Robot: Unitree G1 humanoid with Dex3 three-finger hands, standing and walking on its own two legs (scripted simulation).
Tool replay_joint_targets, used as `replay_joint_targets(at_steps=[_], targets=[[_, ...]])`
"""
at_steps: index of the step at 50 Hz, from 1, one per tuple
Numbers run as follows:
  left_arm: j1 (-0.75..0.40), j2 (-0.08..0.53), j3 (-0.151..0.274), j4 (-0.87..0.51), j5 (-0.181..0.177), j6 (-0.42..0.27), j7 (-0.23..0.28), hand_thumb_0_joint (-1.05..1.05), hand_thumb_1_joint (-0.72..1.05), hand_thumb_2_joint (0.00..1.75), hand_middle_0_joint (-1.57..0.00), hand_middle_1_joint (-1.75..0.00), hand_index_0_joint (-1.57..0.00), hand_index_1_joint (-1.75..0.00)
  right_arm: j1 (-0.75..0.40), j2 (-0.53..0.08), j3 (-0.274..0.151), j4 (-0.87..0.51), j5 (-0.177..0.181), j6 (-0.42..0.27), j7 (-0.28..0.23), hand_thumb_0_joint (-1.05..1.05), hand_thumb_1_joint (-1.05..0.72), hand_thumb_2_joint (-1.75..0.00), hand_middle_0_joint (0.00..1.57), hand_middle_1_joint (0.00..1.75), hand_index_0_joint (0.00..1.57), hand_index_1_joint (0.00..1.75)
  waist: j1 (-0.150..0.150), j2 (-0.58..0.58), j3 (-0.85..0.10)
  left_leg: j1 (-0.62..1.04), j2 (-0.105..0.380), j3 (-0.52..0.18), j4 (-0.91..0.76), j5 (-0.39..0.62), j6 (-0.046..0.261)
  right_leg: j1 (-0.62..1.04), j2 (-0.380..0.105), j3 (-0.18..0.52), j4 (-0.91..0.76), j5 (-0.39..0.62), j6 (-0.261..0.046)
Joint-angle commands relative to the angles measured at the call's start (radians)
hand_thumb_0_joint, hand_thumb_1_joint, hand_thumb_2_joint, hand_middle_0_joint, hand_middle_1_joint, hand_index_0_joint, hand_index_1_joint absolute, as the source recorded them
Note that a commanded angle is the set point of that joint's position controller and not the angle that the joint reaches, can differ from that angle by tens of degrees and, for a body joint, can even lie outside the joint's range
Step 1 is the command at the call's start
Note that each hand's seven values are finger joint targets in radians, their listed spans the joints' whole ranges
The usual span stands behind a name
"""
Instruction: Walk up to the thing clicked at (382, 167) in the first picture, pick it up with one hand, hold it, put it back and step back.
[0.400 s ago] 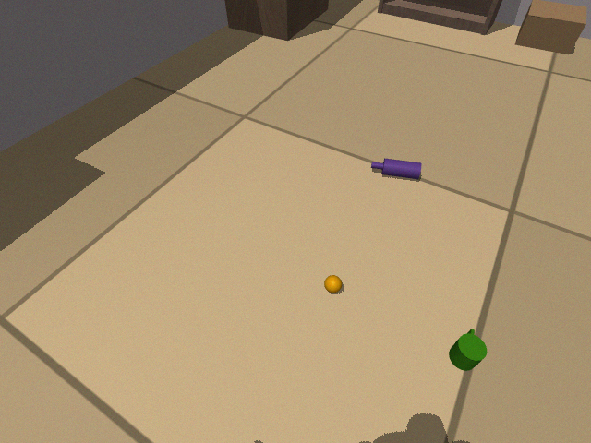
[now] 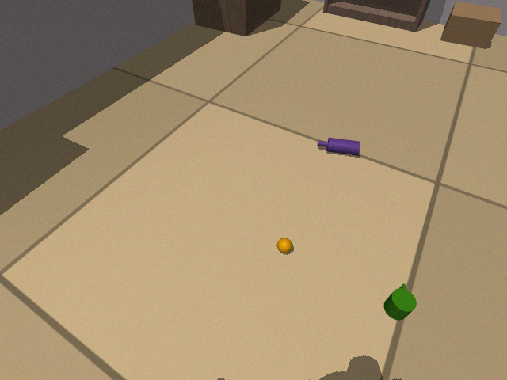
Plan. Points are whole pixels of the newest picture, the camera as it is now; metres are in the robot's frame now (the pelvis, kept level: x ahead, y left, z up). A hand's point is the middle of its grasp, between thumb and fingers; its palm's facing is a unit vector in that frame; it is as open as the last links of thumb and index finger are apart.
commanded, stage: stand
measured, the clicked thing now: (337, 145) +1.44 -0.50 -0.74
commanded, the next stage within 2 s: walk up in 0.72 s
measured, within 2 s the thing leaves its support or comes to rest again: neither
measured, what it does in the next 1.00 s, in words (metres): lifts its left foot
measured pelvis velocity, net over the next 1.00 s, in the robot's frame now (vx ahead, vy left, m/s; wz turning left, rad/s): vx -0.01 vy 0.00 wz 0.15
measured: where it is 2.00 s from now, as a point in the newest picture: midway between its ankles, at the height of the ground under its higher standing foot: outside the picture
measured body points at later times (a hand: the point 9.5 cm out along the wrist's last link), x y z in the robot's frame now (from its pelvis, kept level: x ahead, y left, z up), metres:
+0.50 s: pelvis +0.00 +0.00 +0.00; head +0.02 +0.00 +0.45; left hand +0.08 +0.30 -0.13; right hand +0.08 -0.30 -0.14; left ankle +0.00 +0.13 -0.75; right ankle +0.00 -0.12 -0.75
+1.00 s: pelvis -0.01 +0.00 -0.01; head +0.03 +0.01 +0.44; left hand +0.06 +0.33 -0.13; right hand +0.11 -0.32 -0.12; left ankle -0.04 +0.12 -0.70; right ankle +0.00 -0.11 -0.75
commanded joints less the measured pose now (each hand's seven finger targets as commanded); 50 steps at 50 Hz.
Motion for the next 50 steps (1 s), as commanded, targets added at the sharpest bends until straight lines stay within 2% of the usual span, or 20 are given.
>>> replay_joint_targets(at_steps=[1, 15, 24, 33, 35, 36, 37, 39, 40, 41, 42, 43, 44, 45, 46, 47, 48, 49, 50], targets=[[-0.034, 0.218, 0.043, -0.055, 0.002, -0.025, 0.011, 0.0, 0.9, 0.9, -0.2, -0.3, -0.2, -0.3, -0.032, -0.2, -0.042, -0.053, 0.0, -0.021, -0.014, 0.0, -0.9, -0.9, 0.2, 0.3, 0.2, 0.3, 0.002, -0.015, -0.075, 0.009, 0.108, -0.086, -0.055, 0.124, 0.031, 0.003, -0.122, 0.1, -0.061, 0.123, -0.023], [-0.028, 0.216, 0.043, -0.054, 0.001, -0.024, 0.01, 0.0, 0.9, 0.9, -0.2, -0.3, -0.2, -0.3, -0.028, -0.209, -0.041, -0.05, -0.001, -0.021, -0.016, 0.0, -0.9, -0.9, 0.2, 0.3, 0.2, 0.3, 0.003, -0.006, -0.089, 0.019, 0.114, -0.086, -0.05, 0.127, 0.037, 0.017, -0.128, 0.102, -0.059, 0.134, -0.026], [-0.021, 0.219, 0.045, -0.052, 0.001, -0.023, 0.011, 0.0, 0.9, 0.9, -0.2, -0.3, -0.2, -0.3, -0.023, -0.207, -0.04, -0.052, 0.0, -0.022, -0.017, 0.0, -0.9, -0.9, 0.2, 0.3, 0.2, 0.3, 0.003, -0.007, -0.099, 0.025, 0.111, -0.083, -0.05, 0.164, 0.037, 0.032, -0.13, 0.099, -0.049, 0.182, -0.027], [-0.018, 0.221, 0.046, -0.048, 0.001, -0.022, 0.011, 0.0, 0.9, 0.9, -0.2, -0.3, -0.2, -0.3, -0.023, -0.209, -0.039, -0.05, 0.0, -0.021, -0.017, 0.0, -0.9, -0.9, 0.2, 0.3, 0.2, 0.3, 0.003, -0.012, -0.089, 0.029, 0.111, -0.085, -0.052, 0.143, 0.034, 0.024, -0.13, 0.103, -0.059, 0.162, -0.026], [-0.016, 0.221, 0.044, -0.052, 0.0, -0.024, 0.011, 0.0, 0.9, 0.9, -0.2, -0.3, -0.2, -0.3, -0.025, -0.206, -0.038, -0.051, 0.001, -0.02, -0.016, 0.0, -0.9, -0.9, 0.2, 0.3, 0.2, 0.3, 0.003, -0.017, -0.086, 0.037, 0.112, -0.088, -0.057, 0.161, 0.033, 0.012, -0.127, 0.098, -0.061, 0.166, -0.025], [-0.067, 0.284, 0.099, -0.091, 0.002, -0.009, 0.006, 0.0, 0.9, 0.9, -0.2, -0.3, -0.2, -0.3, 0.024, -0.277, -0.081, -0.098, 0.002, -0.014, -0.015, 0.0, -0.9, -0.9, 0.2, 0.3, 0.2, 0.3, 0.004, -0.027, -0.04, -0.124, 0.089, -0.139, 0.011, 0.314, 0.058, 0.068, -0.081, 0.011, 0.051, 0.098, -0.021], [-0.039, 0.275, 0.104, -0.105, -0.001, -0.002, 0.009, 0.0, 0.9, 0.9, -0.2, -0.3, -0.2, -0.3, 0.033, -0.277, -0.085, -0.113, 0.004, -0.012, -0.016, 0.0, -0.9, -0.9, 0.2, 0.3, 0.2, 0.3, 0.012, -0.007, -0.052, -0.137, 0.102, -0.144, 0.025, 0.358, 0.063, 0.079, -0.079, 0.012, 0.074, 0.084, -0.032], [0.005, 0.255, 0.104, -0.119, -0.002, 0.003, 0.009, 0.0, 0.9, 0.9, -0.2, -0.3, -0.2, -0.3, 0.017, -0.278, -0.095, -0.138, 0.004, -0.01, -0.016, 0.0, -0.9, -0.9, 0.2, 0.3, 0.2, 0.3, 0.023, 0.024, -0.079, -0.129, 0.104, -0.163, 0.047, 0.351, 0.083, 0.064, -0.081, 0.012, 0.093, 0.067, -0.043], [0.012, 0.251, 0.109, -0.127, 0.001, 0.006, 0.008, 0.0, 0.9, 0.9, -0.2, -0.3, -0.2, -0.3, 0.01, -0.273, -0.102, -0.159, -0.001, -0.008, -0.016, 0.0, -0.9, -0.9, 0.2, 0.3, 0.2, 0.3, 0.024, 0.03, -0.093, -0.143, 0.104, -0.18, 0.061, 0.33, 0.091, 0.056, -0.083, 0.005, 0.109, 0.047, -0.049], [0.008, 0.25, 0.114, -0.134, 0.002, 0.011, 0.005, 0.0, 0.9, 0.9, -0.2, -0.3, -0.2, -0.3, 0.005, -0.266, -0.107, -0.171, -0.005, -0.005, -0.018, 0.0, -0.9, -0.9, 0.2, 0.3, 0.2, 0.3, 0.029, 0.027, -0.101, -0.175, 0.087, -0.178, 0.085, 0.287, 0.082, 0.069, -0.097, 0.021, 0.102, 0.013, -0.062], [0.011, 0.256, 0.121, -0.146, 0.005, 0.014, 0.003, 0.0, 0.9, 0.9, -0.2, -0.3, -0.2, -0.3, -0.001, -0.257, -0.107, -0.185, -0.006, -0.002, -0.019, 0.0, -0.9, -0.9, 0.2, 0.3, 0.2, 0.3, 0.037, 0.007, -0.11, -0.216, 0.062, -0.146, 0.137, 0.239, 0.069, 0.096, -0.129, 0.044, 0.077, -0.013, -0.088], [0.025, 0.277, 0.13, -0.151, 0.011, 0.017, 0.003, 0.0, 0.9, 0.9, -0.2, -0.3, -0.2, -0.3, -0.017, -0.242, -0.109, -0.201, -0.008, 0.003, -0.02, 0.0, -0.9, -0.9, 0.2, 0.3, 0.2, 0.3, 0.054, -0.051, -0.111, -0.26, 0.002, -0.087, 0.258, 0.156, 0.048, 0.106, -0.202, 0.094, 0.022, -0.014, -0.137], [0.0, 0.311, 0.14, -0.173, 0.019, 0.016, 0.004, 0.0, 0.9, 0.9, -0.2, -0.3, -0.2, -0.3, 0.002, -0.224, -0.112, -0.214, -0.011, 0.01, -0.023, 0.0, -0.9, -0.9, 0.2, 0.3, 0.2, 0.3, 0.054, -0.176, -0.117, -0.288, -0.054, -0.005, 0.452, -0.097, 0.036, 0.075, -0.348, 0.188, -0.053, 0.019, -0.22], [-0.023, 0.327, 0.147, -0.218, 0.031, 0.012, 0.001, 0.0, 0.9, 0.9, -0.2, -0.3, -0.2, -0.3, 0.007, -0.244, -0.121, -0.246, -0.023, 0.019, -0.024, 0.0, -0.9, -0.9, 0.2, 0.3, 0.2, 0.3, 0.061, -0.207, -0.087, -0.349, -0.018, 0.003, 0.614, -0.343, 0.016, 0.036, -0.473, 0.275, -0.085, 0.099, -0.286], [-0.056, 0.337, 0.153, -0.254, 0.037, 0.013, -0.001, 0.0, 0.9, 0.9, -0.2, -0.3, -0.2, -0.3, 0.026, -0.266, -0.125, -0.272, -0.032, 0.029, -0.021, 0.0, -0.9, -0.9, 0.2, 0.3, 0.2, 0.3, 0.044, -0.182, -0.062, -0.362, 0.028, -0.037, 0.667, -0.347, 0.007, -0.012, -0.518, 0.289, -0.088, 0.147, -0.302], [-0.088, 0.313, 0.152, -0.274, 0.035, 0.012, -0.002, 0.0, 0.9, 0.9, -0.2, -0.3, -0.2, -0.3, 0.054, -0.279, -0.129, -0.274, -0.027, 0.03, -0.014, 0.0, -0.9, -0.9, 0.2, 0.3, 0.2, 0.3, 0.019, -0.148, -0.041, -0.338, 0.048, -0.058, 0.667, -0.325, 0.005, -0.049, -0.483, 0.237, -0.072, 0.183, -0.286], [-0.102, 0.294, 0.144, -0.287, 0.034, 0.008, 0.001, 0.0, 0.9, 0.9, -0.2, -0.3, -0.2, -0.3, 0.074, -0.277, -0.129, -0.272, -0.017, 0.028, -0.003, 0.0, -0.9, -0.9, 0.2, 0.3, 0.2, 0.3, 0.008, -0.128, -0.04, -0.33, 0.051, -0.064, 0.658, -0.32, 0.011, -0.028, -0.424, 0.159, -0.034, 0.238, -0.264], [-0.093, 0.291, 0.135, -0.289, 0.038, 0.004, 0.001, 0.0, 0.9, 0.9, -0.2, -0.3, -0.2, -0.3, 0.074, -0.26, -0.129, -0.275, -0.02, 0.026, 0.006, 0.0, -0.9, -0.9, 0.2, 0.3, 0.2, 0.3, 0.013, -0.13, -0.047, -0.326, 0.049, -0.046, 0.621, -0.3, 0.009, -0.015, -0.365, 0.085, 0.002, 0.239, -0.231], [-0.105, 0.304, 0.14, -0.295, 0.047, 0.0, 0.0, 0.0, 0.9, 0.9, -0.2, -0.3, -0.2, -0.3, 0.111, -0.243, -0.123, -0.275, -0.013, 0.024, 0.014, 0.0, -0.9, -0.9, 0.2, 0.3, 0.2, 0.3, -0.001, -0.177, -0.064, -0.311, 0.066, -0.042, 0.553, -0.271, 0.016, 0.0, -0.348, 0.048, 0.027, 0.232, -0.204]])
